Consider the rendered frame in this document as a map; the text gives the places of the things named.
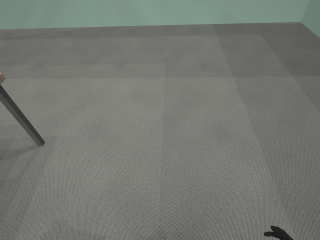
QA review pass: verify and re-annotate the right robot hand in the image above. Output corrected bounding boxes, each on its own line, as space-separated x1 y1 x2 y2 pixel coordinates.
264 225 293 240

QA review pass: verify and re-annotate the table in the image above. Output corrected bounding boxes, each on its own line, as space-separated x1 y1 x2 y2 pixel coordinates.
0 73 45 146

